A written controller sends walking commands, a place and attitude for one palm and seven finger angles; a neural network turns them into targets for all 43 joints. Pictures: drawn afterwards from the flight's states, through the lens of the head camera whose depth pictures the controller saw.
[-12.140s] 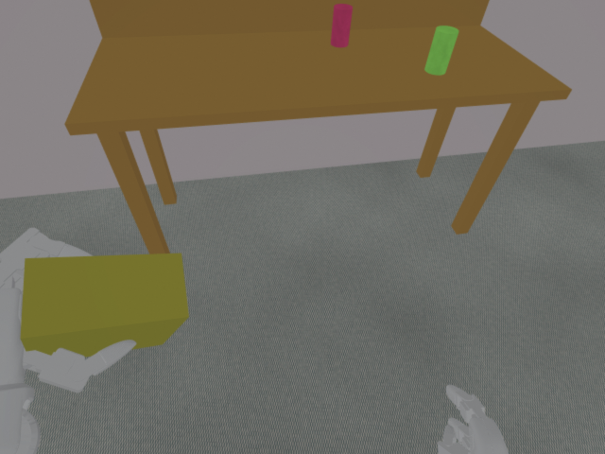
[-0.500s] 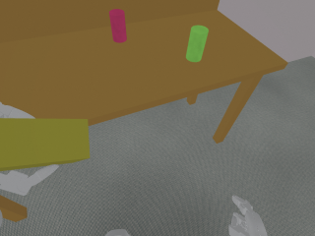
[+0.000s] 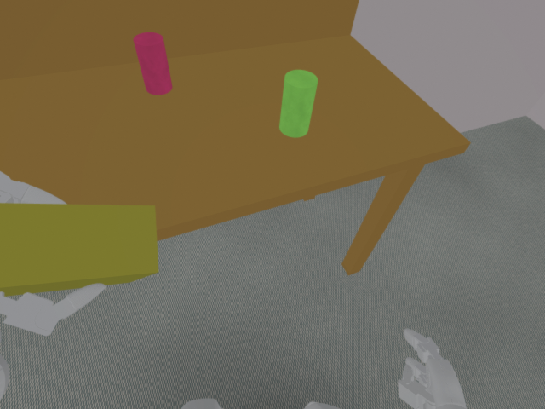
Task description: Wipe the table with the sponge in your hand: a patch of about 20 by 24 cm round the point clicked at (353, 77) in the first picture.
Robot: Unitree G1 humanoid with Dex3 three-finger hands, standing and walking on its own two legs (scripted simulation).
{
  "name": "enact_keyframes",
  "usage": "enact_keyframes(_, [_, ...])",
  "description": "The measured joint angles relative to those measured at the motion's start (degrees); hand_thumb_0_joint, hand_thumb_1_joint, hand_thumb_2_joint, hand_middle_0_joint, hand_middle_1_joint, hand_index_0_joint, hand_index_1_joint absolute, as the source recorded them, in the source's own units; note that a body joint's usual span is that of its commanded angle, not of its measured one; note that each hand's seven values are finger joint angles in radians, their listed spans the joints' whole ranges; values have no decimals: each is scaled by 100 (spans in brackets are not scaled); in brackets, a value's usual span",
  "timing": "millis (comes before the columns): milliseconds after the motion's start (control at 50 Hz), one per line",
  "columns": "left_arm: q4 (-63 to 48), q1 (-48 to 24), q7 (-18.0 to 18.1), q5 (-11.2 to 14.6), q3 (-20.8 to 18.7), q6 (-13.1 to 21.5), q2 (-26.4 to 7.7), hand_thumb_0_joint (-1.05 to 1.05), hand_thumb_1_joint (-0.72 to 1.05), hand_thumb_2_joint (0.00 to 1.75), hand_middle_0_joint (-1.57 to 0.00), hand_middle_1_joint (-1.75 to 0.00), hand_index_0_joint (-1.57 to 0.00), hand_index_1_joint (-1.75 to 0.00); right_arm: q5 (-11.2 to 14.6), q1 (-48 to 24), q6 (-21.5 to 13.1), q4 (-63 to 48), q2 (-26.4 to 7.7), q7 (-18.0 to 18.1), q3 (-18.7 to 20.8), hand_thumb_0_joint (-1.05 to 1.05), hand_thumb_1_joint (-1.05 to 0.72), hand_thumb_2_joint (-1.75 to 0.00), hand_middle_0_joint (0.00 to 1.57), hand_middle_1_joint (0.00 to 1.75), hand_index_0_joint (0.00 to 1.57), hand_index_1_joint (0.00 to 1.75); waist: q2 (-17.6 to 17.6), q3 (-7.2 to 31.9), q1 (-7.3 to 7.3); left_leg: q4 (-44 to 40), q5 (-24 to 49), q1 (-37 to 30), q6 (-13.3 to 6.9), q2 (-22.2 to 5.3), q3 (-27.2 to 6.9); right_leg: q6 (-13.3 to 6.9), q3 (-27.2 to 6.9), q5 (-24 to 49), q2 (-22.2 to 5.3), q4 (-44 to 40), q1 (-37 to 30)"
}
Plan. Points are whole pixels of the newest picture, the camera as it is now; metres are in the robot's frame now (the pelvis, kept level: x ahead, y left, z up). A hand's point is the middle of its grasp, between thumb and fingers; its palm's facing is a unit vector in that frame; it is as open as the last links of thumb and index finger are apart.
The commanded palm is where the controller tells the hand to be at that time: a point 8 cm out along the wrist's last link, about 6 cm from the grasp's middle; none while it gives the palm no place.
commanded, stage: shuffle to correct the standing spot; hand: left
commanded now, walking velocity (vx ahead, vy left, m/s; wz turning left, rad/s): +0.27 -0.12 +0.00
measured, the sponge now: (99, 250) +0.24 +0.21 +0.16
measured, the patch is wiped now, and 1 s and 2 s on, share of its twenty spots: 0.00 0.00 0.00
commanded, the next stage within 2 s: come to a stop and stand still in 1.20 s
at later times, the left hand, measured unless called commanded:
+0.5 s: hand (197, 174) +0.33 +0.12 +0.19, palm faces +0.43 -0.81 -0.39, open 10.7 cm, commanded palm +0.27 +0.16 +0.20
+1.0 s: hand (243, 127) +0.42 +0.08 +0.20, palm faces +0.45 -0.76 -0.47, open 10.7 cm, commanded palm +0.36 +0.12 +0.20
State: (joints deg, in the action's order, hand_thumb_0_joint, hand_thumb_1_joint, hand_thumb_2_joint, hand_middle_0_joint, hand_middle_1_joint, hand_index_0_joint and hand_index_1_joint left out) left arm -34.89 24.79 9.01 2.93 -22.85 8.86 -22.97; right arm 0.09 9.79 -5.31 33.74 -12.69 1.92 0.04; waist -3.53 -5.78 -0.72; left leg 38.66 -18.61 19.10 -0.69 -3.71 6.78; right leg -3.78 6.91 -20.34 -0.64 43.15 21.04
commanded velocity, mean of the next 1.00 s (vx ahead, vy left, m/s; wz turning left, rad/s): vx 0.17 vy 0.05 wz -0.01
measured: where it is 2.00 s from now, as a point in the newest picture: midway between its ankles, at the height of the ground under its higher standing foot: (291, 403)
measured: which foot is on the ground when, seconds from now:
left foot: down 0.00-0.24, up 0.26-0.52, down 0.54-0.76, up 0.78-1.00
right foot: up 0.00-0.22, down 0.24-1.00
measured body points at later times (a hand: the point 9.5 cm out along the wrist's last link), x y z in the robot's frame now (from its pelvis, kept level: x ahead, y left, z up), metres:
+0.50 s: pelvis +0.12 -0.12 +0.02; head +0.16 -0.11 +0.47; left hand +0.30 +0.17 +0.21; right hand +0.30 -0.35 -0.07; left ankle +0.16 +0.01 -0.69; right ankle +0.13 -0.19 -0.71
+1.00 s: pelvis +0.22 -0.17 +0.03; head +0.25 -0.19 +0.48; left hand +0.39 +0.12 +0.22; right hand +0.39 -0.39 -0.08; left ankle +0.27 -0.01 -0.66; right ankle +0.19 -0.23 -0.71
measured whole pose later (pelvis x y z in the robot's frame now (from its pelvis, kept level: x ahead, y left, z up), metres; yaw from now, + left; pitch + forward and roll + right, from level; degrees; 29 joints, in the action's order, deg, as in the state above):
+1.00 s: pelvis +0.22 -0.17 +0.03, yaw +3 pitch -1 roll +4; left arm -25.7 26.8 8.8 1.6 -19.6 11.8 -19.7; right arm 0.1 11.7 -5.3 36.9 -13.1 2.1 0.1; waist -0.3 -5.3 -1.4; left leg 48.1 -16.1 27.2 0.7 -1.7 4.8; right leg -4.1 4.5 -18.4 -1.6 28.3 8.9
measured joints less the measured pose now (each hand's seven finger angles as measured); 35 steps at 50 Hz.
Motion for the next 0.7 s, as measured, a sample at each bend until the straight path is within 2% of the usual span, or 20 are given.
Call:
enact_keyframes(60, [138, -140, -34, -58, -22, 125, -51, 0, -54, 101, -67, -134, -68, -133, 19, -59, -39, -19, 183, 20, 76, 2, -91, -89, 20, 30, 20, 30, -242, 20, 37, 241, -131, -165, 102, 3, 54, 96, -399, -422, 79, 1460, 362])
enact_keyframes(100, [250, -228, -109, -103, -9, 108, -85, 0, -54, 101, -67, -134, -68, -133, 15, 15, -58, -44, 288, -6, 49, 1, -91, -89, 20, 30, 20, 30, -209, 114, 106, 25, -122, -288, 211, -69, -81, 169, -398, -357, 77, 1926, 615])
enact_keyframes(140, [259, -239, -139, -118, -10, 99, -94, 0, -54, 101, -67, -134, -68, -133, 22, 107, -97, -82, 335, -43, 6, 1, -91, -89, 20, 30, 20, 30, -39, 163, 118, -252, -21, -384, 323, -226, -237, 206, -328, -212, 12, 1621, 725])
enact_keyframes(200, [137, 22, -97, -56, -126, 147, -153, 0, -54, 101, -67, -134, -68, -133, 51, 251, -135, -205, 333, -90, -56, 1, -90, -89, 20, 30, 20, 30, 292, 168, 39, -349, -68, -455, 466, -537, -367, 244, -207, 232, -83, 97, 426])
enact_keyframes(220, [90, 136, -71, -40, -184, 149, -219, 0, -54, 101, -67, -134, -68, -133, 64, 307, -145, -255, 329, -100, -67, 1, -90, -89, 20, 30, 20, 30, 371, 166, 6, -179, -204, -420, 458, -625, -401, 257, -166, 395, -96, -430, 223])
enact_keyframes(240, [46, 207, -46, -42, -237, 142, -310, 0, -54, 101, -67, -134, -68, -133, 81, 354, -154, -290, 328, -105, -68, 1, -90, -89, 21, 30, 20, 30, 404, 169, -16, 183, -398, -289, 353, -688, -425, 219, -168, 585, -104, -774, 72])
enact_keyframes(260, [68, 171, -43, -65, -210, 134, -290, 0, -54, 101, -67, -134, -68, -133, 97, 313, -133, -221, 288, -98, -47, 1, -90, -89, 21, 30, 20, 30, 506, 110, -46, 790, -665, -82, 271, -712, -557, 190, -101, 627, -47, -584, 118])
enact_keyframes(300, [241, -4, -69, -85, -10, 79, -97, 0, -54, 101, -67, -134, -68, -133, 120, 199, -41, 46, 194, -61, -8, 1, -90, -89, 21, 30, 20, 30, 596, 0, -74, 2071, -1089, 361, 188, -467, -766, 128, 11, 407, -26, -324, 62])
enact_keyframes(340, [386, -77, -85, -100, 154, -4, 131, 0, -54, 101, -67, -134, -68, -133, 133, 131, 37, 255, 133, -59, -10, 1, -90, -89, 21, 30, 20, 30, 522, -39, -126, 2770, -1105, 701, 181, -238, -627, 65, 19, 335, -43, -462, -101])
enact_keyframes(360, [415, -49, -77, -110, 188, -28, 215, 0, -54, 101, -67, -134, -68, -133, 129, 96, 77, 304, 122, -53, -30, 1, -91, -89, 21, 30, 20, 30, 446, -57, -138, 2843, -1032, 819, 183, -169, -509, 50, -4, 370, -50, -588, -180])
enact_keyframes(400, [418, 50, -42, -116, 199, -49, 272, 0, -54, 101, -67, -134, -68, -133, 99, 35, 138, 323, 136, -26, -71, 2, -91, -89, 21, 30, 20, 30, 258, -93, -142, 2372, -872, 871, 151, -95, -288, 6, -71, 441, -58, -812, -310])
enact_keyframes(480, [237, 131, 38, -88, 227, -22, 195, 0, -54, 101, -67, -134, -68, -133, 11, 40, 65, 200, 145, 35, -68, 2, -91, -89, 21, 30, 20, 30, 40, -100, -52, 594, -49, 452, 112, 0, -1, -53, -49, 370, -21, -984, -546])
enact_keyframes(540, [32, 149, 70, -49, 225, 68, 108, 0, -54, 101, -67, -134, -68, -133, 4, 111, -11, 53, 59, 69, 4, 2, -91, -89, 21, 30, 20, 30, 123, 22, 11, -485, 462, -126, 35, 71, 67, -56, 23, 69, 115, -718, -616])
enact_keyframes(580, [41, 61, 67, -35, 139, 137, -15, 0, -54, 101, -67, -134, -68, -133, 51, 75, 7, 53, 113, 99, 62, 2, -91, -89, 20, 30, 20, 30, -5, 76, 21, -388, 354, -207, 2, 131, 107, -26, -53, -182, 57, -390, -595])
enact_keyframes(620, [204, 1, 57, -30, 53, 166, -57, 0, -54, 101, -67, -134, -68, -133, 77, 54, 36, 23, 157, 107, 58, 2, -91, -89, 20, 30, 20, 30, -34, 194, 48, -278, 173, -237, 24, 135, 144, 132, -251, -569, 76, 114, -433])
enact_keyframes(660, [430, -53, 33, -62, 10, 121, -68, 0, -54, 101, -67, -134, -68, -133, 51, 56, 16, -6, 188, 118, 31, 1, -91, -89, 20, 30, 20, 30, 99, 293, 139, -306, 117, -264, 64, 95, 58, 204, -319, -793, 103, 549, -237])
enact_keyframes(700, [576, -49, 26, -73, 8, 51, -73, 0, -54, 101, -67, -134, -68, -133, 76, 92, -8, -42, 208, 101, -9, 1, -91, -89, 20, 30, 20, 30, 277, 340, 182, -360, 115, -296, 131, 27, -52, 252, -300, -709, 81, 316, -206])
